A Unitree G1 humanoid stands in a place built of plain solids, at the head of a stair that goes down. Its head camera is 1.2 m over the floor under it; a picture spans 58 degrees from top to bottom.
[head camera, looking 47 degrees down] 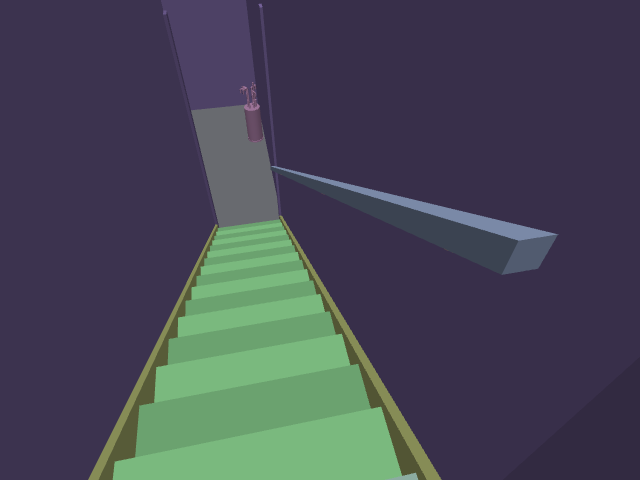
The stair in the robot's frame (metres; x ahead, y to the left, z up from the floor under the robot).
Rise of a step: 0.17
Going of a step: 0.24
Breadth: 0.81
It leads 12 degrees to the left of straight ahead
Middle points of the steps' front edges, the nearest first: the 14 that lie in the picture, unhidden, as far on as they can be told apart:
0.47 0.20 -0.17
0.71 0.25 -0.34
0.94 0.30 -0.51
1.18 0.35 -0.69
1.41 0.39 -0.86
1.65 0.44 -1.03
1.88 0.49 -1.21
2.12 0.54 -1.38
2.35 0.59 -1.56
2.59 0.63 -1.73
2.82 0.68 -1.90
3.06 0.73 -2.08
3.29 0.78 -2.25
3.53 0.83 -2.43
